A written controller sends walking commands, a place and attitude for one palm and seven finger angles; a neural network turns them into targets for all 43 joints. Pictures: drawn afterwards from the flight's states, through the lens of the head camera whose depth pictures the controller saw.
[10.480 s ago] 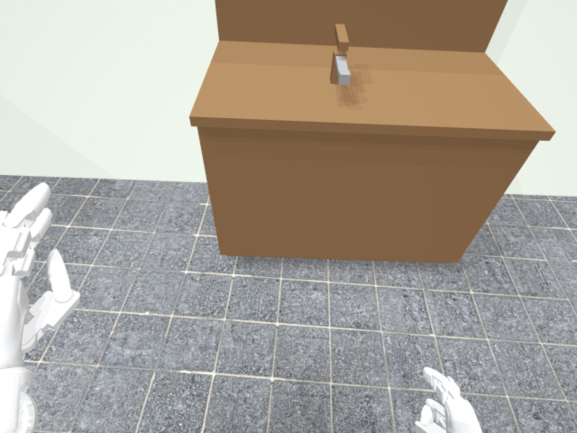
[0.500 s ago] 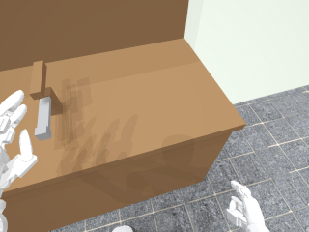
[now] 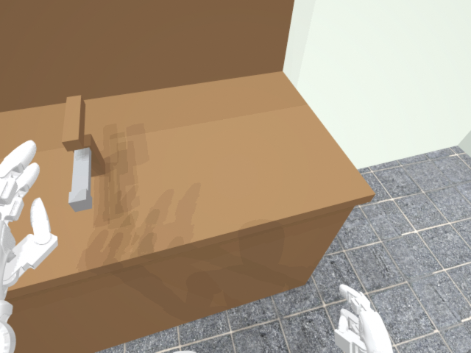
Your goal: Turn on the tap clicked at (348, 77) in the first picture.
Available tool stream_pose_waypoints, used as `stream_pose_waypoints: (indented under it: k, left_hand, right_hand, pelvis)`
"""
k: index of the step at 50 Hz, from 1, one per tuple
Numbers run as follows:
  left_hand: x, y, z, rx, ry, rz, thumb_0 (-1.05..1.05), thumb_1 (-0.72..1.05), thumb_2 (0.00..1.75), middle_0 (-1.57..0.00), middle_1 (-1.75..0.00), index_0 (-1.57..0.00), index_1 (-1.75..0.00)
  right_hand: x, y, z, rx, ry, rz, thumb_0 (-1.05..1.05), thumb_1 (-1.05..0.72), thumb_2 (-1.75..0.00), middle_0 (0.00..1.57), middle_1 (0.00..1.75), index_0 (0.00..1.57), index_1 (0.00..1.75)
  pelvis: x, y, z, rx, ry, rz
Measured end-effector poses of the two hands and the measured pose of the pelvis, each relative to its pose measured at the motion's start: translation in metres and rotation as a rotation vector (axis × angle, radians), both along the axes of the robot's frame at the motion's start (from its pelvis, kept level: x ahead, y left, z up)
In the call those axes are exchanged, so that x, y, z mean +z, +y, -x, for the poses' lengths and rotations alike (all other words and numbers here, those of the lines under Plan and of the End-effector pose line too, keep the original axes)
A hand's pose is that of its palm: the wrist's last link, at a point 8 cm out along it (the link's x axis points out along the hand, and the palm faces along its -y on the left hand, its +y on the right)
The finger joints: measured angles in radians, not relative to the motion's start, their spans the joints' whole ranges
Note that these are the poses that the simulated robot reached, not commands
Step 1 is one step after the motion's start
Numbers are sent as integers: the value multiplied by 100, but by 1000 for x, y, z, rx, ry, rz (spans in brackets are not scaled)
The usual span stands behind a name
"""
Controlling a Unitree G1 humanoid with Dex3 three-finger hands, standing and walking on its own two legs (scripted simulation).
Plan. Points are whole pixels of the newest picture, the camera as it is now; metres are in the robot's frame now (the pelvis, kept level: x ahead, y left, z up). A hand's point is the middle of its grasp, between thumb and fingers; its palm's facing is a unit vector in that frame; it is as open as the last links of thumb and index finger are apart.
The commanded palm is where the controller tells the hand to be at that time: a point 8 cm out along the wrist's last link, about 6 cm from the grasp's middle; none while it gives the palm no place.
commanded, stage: shuffle to correct the standing spot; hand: left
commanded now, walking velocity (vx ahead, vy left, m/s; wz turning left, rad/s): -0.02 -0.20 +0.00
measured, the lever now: (80, 200) +0.34 +0.30 +0.05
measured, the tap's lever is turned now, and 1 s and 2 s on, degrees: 0 0 0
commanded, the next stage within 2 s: come to a stop and stand still in 1.54 s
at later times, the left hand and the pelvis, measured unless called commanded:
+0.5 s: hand (85, 209) +0.25 +0.22 +0.17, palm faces +0.29 -0.87 -0.40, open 7.4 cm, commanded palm +0.20 +0.27 +0.18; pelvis +0.04 -0.01 +0.00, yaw +0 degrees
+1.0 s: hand (45, 248) +0.20 +0.24 +0.17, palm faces +0.34 -0.87 -0.37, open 7.4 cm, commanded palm +0.15 +0.28 +0.18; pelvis -0.01 +0.00 +0.00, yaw +0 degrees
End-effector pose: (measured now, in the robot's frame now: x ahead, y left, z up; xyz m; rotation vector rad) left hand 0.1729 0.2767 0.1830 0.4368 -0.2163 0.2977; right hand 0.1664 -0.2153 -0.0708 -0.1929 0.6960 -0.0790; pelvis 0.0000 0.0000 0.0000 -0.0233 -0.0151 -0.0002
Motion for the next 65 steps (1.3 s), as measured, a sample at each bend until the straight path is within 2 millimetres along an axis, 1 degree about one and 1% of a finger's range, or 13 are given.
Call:
stream_pose_waypoints:
  k: [4, 8, 14, 21, 26, 31, 34, 37, 45, 49, 53, 59, 65]
  left_hand:
    - [-4, -2, -5, 7, 10, 25, 2, 89, 90, -21, -30, -21, -30]
    - [-6, -3, -14, 6, 2, 46, 2, 89, 90, -21, -30, -21, -30]
    - [-1, -6, -29, 3, -5, 33, 2, 89, 90, -21, -30, -21, -30]
    - [1, -13, -42, -12, 29, 8, 2, 89, 90, -21, -30, -21, -30]
    - [2, -20, -45, -26, 53, -10, 2, 89, 90, -21, -30, -21, -30]
    - [6, -24, -38, -37, 50, -46, 2, 89, 90, -21, -30, -22, -30]
    - [6, -23, -30, -36, 41, -57, 2, 89, 90, -21, -30, -22, -30]
    - [6, -20, -20, -31, 28, -61, 2, 89, 90, -21, -30, -22, -30]
    - [2, -5, 5, -6, 0, -22, 2, 89, 90, -21, -30, -22, -30]
    - [0, 2, 11, 6, -11, 7, 2, 89, 90, -21, -30, -22, -30]
    - [-2, 7, 12, 13, -12, 23, 2, 89, 90, -21, -30, -21, -30]
    - [1, 3, 17, 13, -5, -1, 2, 89, 90, -21, -30, -21, -30]
    - [0, -7, 23, 23, 5, 9, 2, 89, 90, -21, -30, -21, -30]
  right_hand:
    - [-1, -5, -7, -2, -2, 7, 1, -91, -90, 20, 30, 20, 30]
    - [-2, -10, -13, -14, 2, 20, 1, -91, -90, 20, 30, 20, 30]
    - [1, -14, -23, -23, 8, 18, 1, -91, -90, 20, 30, 20, 30]
    - [-2, -19, -38, -28, 17, 5, 1, -91, -90, 20, 30, 20, 30]
    - [-4, -22, -49, -29, 20, 3, 1, -91, -90, 20, 30, 20, 30]
    - [-8, -23, -53, -27, 17, -3, 1, -91, -90, 20, 30, 20, 30]
    - [-10, -21, -50, -27, 17, -4, 1, -91, -90, 20, 30, 20, 30]
    - [-12, -19, -43, -30, 19, -3, 1, -91, -90, 20, 30, 20, 30]
    - [-12, -6, -11, -32, 27, 6, 1, -91, -90, 20, 30, 20, 30]
    - [-9, 0, 5, -26, 32, 17, 1, -91, -90, 20, 30, 20, 30]
    - [-6, 5, 16, -21, 34, 17, 1, -91, -90, 20, 30, 20, 30]
    - [-4, 5, 20, -7, 19, -7, 1, -91, -90, 20, 30, 20, 30]
    - [-5, -6, 17, -2, 5, -11, 1, -91, -90, 20, 30, 20, 30]
  pelvis:
    - [-1, -1, -6, -2, 1, 0]
    - [-2, -2, -13, 0, -5, 2]
    - [1, -6, -25, 5, 7, -4]
    - [2, -11, -37, 1, 19, -6]
    - [1, -14, -38, 2, 26, -6]
    - [-1, -16, -31, 3, 35, -4]
    - [-2, -15, -25, 7, 36, -5]
    - [-4, -13, -18, 10, 34, -6]
    - [-6, -3, 1, 5, 20, -4]
    - [-5, 3, 7, 4, 13, 1]
    - [-3, 6, 11, 6, 6, 8]
    - [-1, 2, 15, 13, -12, 3]
    - [-3, -5, 16, 8, -17, -10]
